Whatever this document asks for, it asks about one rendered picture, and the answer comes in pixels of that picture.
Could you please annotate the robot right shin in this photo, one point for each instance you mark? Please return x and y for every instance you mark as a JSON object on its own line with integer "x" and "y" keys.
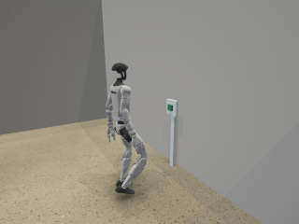
{"x": 135, "y": 171}

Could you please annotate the robot right hand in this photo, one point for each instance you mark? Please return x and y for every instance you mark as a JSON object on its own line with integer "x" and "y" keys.
{"x": 136, "y": 141}

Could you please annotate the robot right upper arm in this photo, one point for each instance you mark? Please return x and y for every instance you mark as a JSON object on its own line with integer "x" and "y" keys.
{"x": 125, "y": 95}

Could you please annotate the robot left upper arm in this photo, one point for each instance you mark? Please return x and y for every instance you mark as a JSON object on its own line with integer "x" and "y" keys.
{"x": 109, "y": 104}

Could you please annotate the panel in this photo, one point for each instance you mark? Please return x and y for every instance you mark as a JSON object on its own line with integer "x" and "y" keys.
{"x": 174, "y": 130}

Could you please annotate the robot left hand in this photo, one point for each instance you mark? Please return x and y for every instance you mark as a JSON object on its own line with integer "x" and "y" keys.
{"x": 111, "y": 130}

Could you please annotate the right robot forearm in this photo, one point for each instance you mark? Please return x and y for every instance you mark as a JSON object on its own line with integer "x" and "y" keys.
{"x": 127, "y": 122}

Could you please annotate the button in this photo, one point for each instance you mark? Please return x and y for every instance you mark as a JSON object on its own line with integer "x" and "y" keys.
{"x": 170, "y": 107}

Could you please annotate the left robot forearm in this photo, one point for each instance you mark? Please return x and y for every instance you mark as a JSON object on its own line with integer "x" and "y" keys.
{"x": 109, "y": 118}

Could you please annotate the humanoid robot head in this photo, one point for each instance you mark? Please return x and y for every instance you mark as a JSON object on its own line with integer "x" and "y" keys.
{"x": 121, "y": 69}

